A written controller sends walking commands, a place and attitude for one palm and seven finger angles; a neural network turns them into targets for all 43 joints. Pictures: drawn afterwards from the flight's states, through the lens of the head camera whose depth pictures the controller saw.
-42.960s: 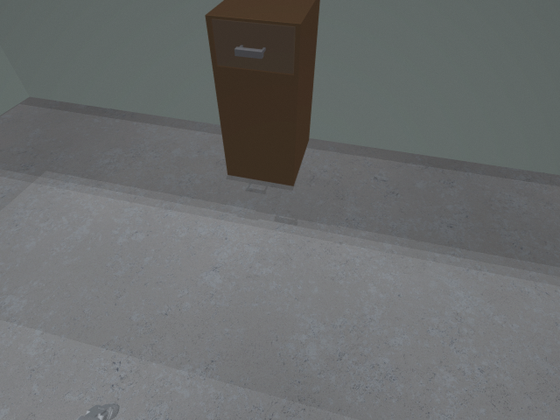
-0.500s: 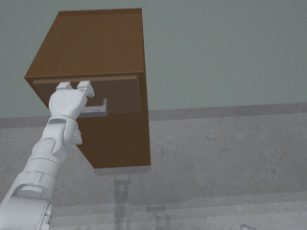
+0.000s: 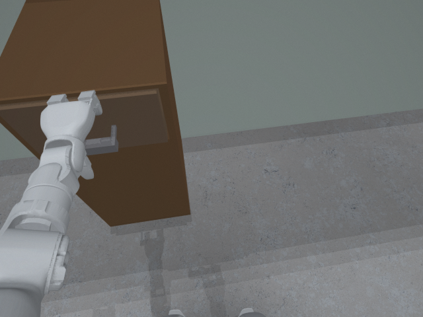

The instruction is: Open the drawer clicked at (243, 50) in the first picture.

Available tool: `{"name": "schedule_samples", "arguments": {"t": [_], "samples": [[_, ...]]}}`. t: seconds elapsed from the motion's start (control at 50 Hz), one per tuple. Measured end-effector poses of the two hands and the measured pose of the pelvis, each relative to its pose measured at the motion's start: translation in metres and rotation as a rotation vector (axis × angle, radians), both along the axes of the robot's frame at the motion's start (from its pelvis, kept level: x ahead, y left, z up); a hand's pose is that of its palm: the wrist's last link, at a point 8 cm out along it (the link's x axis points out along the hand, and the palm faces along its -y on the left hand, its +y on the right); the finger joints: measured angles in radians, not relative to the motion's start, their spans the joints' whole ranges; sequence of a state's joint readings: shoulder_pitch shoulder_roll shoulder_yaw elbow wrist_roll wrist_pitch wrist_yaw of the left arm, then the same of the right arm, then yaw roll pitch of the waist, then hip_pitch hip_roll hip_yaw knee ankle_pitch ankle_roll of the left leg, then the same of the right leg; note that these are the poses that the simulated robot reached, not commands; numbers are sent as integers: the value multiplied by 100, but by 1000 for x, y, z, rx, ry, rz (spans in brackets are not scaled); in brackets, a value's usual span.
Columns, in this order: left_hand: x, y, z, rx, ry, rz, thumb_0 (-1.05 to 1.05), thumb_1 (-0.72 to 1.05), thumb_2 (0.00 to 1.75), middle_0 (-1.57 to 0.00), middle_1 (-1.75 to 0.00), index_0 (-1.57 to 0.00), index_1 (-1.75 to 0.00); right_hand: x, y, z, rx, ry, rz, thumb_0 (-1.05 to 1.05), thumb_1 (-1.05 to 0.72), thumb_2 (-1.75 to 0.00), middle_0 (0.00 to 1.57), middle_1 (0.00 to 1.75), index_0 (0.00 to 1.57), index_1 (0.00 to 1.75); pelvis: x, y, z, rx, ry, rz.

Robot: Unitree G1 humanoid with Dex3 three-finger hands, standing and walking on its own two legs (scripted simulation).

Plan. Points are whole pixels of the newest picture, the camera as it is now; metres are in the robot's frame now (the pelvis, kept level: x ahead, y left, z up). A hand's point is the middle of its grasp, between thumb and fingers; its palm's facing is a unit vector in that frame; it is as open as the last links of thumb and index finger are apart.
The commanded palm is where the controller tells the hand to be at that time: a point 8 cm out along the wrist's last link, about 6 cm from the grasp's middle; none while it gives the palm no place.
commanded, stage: move the hooked fingers above the handle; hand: left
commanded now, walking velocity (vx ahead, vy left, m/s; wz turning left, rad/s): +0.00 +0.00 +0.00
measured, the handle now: (93, 139) +0.51 +0.26 -0.03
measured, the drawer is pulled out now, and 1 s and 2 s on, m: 0.01 0.01 0.01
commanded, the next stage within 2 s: none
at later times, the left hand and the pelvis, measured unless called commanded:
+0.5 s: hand (76, 142) +0.46 +0.27 +0.03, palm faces -0.08 -0.03 -1.00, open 13.9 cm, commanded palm +0.45 +0.26 +0.09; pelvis +0.01 +0.00 +0.00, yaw +1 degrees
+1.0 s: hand (75, 148) +0.45 +0.26 +0.03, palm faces -0.11 -0.05 -0.99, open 13.9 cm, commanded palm +0.45 +0.26 +0.09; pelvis +0.02 +0.01 +0.01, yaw +2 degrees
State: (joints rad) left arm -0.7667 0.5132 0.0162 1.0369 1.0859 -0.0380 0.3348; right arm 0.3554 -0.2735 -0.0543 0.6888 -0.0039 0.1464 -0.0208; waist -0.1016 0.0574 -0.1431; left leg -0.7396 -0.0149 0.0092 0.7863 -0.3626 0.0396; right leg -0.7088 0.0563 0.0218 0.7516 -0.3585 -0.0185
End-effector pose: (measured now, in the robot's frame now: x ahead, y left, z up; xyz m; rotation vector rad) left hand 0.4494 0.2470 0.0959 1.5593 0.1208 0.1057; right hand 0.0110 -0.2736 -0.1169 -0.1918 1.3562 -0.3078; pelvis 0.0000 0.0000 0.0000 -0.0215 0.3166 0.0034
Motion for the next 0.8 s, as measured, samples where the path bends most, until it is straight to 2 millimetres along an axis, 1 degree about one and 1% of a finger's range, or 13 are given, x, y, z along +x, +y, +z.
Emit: {"name": "schedule_samples", "arguments": {"t": [0.06, 0.12, 0.18, 0.24, 0.34, 0.42, 0.48, 0.54, 0.6, 0.66, 0.72, 0.8], "samples": [[-4, 6, -6, 1, 69, 39, 0, -49, 30, -33, -121, -34, -123, -4, 1, 1, 8, 8, -20, 0, -90, -90, 20, 30, 20, 29, 3, -1, 2, 2, -6, -8], [-10, 12, -13, -16, 116, 41, 0, -49, 30, -32, -121, -33, -122, -3, 1, 4, 5, 5, -28, 0, -90, -90, 21, 30, 20, 29, 5, -3, 4, 2, -15, -9], [-16, 12, -13, -21, 109, -11, 0, -49, 30, -32, -121, -33, -122, 1, 1, 6, -8, -1, -20, 0, -90, -90, 21, 30, 20, 29, 7, -3, 5, 0, -20, -1], [-18, 11, -9, -26, 63, -62, 0, -49, 30, -32, -120, -32, -121, 8, -1, 6, -18, -6, -2, 0, -90, -90, 21, 30, 20, 29, 7, -3, 4, -4, -20, 10], [-13, 20, -5, -8, 4, -31, 0, -49, 30, -32, -120, -32, -120, 25, -2, 4, -22, -30, 29, 0, -90, -90, 21, 30, 20, 29, 7, -1, 1, -7, -6, 23], [-6, 25, -8, 3, 24, 24, 0, -49, 30, -31, -120, -32, -120, 36, 0, 3, -13, -49, 41, 0, -90, -90, 21, 30, 20, 29, 8, 1, 0, -9, 5, 25], [-3, 20, -12, -11, 63, 25, 0, -49, 30, -31, -120, -32, -120, 40, 4, 4, -7, -54, 41, 0, -90, -90, 21, 30, 20, 29, 11, 3, 2, -10, 4, 23], [0, 9, -13, -40, 81, -21, 0, -49, 30, -31, -120, -32, -120, 43, 8, 6, -4, -55, 34, 0, -90, -90, 21, 30, 20, 29, 16, 5, 3, -11, -2, 18], [3, 0, -11, -63, 61, -71, 0, -49, 30, -32, -120, -32, -120, 43, 11, 7, -4, -54, 26, 0, -90, -90, 21, 30, 20, 29, 20, 6, 4, -10, -6, 11], [3, 0, -12, -61, 38, -81, 0, -49, 30, -34, -121, -32, -120, 42, 13, 6, 1, -50, 21, 0, -90, -90, 21, 30, 20, 29, 21, 7, 3, -9, -6, 3], [0, 9, -12, -38, 17, -48, 0, -49, 30, -35, -121, -32, -120, 41, 16, 2, 15, -42, 19, 0, -90, -90, 21, 30, 20, 29, 21, 8, 3, -8, -5, -4], [-8, 31, -10, -9, 18, 29, 0, -49, 30, -34, -121, -32, -120, 40, 19, -1, 31, -29, 21, 0, -90, -90, 21, 30, 20, 29, 21, 9, 4, -7, -7, -4]]}}
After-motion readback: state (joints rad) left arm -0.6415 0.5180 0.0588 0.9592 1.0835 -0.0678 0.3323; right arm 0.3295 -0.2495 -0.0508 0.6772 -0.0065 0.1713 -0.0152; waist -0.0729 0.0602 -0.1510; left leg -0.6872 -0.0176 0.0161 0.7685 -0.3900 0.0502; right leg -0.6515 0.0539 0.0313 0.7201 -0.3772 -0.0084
